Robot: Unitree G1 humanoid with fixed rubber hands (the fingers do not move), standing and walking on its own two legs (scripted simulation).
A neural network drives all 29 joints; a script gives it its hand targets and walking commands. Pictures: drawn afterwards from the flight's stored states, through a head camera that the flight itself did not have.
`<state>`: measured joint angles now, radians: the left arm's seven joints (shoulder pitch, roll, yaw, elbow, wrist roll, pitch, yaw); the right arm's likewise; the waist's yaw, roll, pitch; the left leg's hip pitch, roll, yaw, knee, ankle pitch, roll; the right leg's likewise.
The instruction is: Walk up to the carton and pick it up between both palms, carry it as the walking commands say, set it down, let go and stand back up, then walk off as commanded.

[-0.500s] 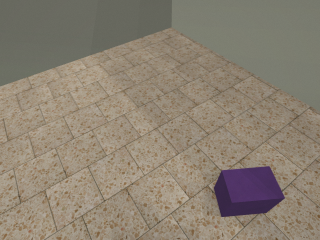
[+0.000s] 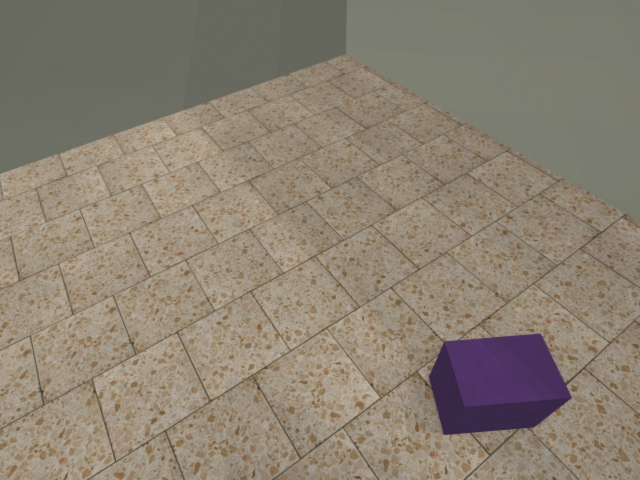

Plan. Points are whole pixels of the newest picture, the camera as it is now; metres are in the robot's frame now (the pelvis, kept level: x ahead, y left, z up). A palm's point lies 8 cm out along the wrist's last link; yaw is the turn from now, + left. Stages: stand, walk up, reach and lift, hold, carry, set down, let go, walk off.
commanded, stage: stand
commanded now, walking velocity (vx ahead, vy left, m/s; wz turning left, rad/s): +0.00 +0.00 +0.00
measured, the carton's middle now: (490, 385) +0.48 -0.44 -0.66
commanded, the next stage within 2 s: walk off in 0.38 s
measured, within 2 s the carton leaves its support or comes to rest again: neither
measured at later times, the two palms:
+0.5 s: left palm out of the picture +0.05 +0.31 -0.11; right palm out of the picture +0.05 -0.30 -0.12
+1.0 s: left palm out of the picture -0.01 +0.30 -0.16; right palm out of the picture -0.05 -0.25 -0.15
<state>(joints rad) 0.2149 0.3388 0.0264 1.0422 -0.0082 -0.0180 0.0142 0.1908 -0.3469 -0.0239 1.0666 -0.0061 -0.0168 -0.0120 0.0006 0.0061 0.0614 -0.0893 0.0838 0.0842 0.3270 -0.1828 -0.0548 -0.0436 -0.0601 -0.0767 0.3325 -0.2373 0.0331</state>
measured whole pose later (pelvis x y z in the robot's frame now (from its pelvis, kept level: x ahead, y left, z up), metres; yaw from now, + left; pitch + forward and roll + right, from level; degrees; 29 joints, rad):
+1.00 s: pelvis -0.06 +0.03 -0.03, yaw +0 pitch -3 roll +0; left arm 0.14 0.29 0.06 1.05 0.01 0.09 0.02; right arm 0.21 -0.28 -0.02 1.08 -0.02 0.07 -0.01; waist -0.01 -0.02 0.11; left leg -0.35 0.08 0.11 0.66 -0.25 0.00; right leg -0.29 -0.11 -0.07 0.65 -0.30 0.05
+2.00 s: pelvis -0.34 +0.03 +0.00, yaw +0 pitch -1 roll -2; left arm 0.18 0.24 0.10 1.02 0.00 0.07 0.03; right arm 0.10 -0.22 -0.06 1.00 -0.02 0.05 -0.05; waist 0.00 0.02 0.09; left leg -0.26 0.05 0.03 0.43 -0.17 0.00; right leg -0.23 0.00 -0.01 0.75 -0.50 0.06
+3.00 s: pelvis -0.63 +0.00 -0.01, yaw +2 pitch -2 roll +2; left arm 0.21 0.17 0.07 0.99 0.02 0.06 0.03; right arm 0.17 -0.26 -0.09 1.04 -0.02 0.09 -0.01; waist -0.01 0.06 0.10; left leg -0.48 -0.07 -0.10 1.18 -0.45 -0.02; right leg -0.19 -0.04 -0.03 0.49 -0.28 -0.01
